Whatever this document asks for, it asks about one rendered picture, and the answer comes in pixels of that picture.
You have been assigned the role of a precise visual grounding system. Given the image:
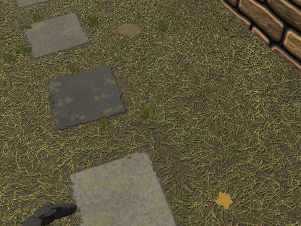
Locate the left robot hand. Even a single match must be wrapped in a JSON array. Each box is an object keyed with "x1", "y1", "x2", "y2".
[{"x1": 21, "y1": 202, "x2": 77, "y2": 226}]

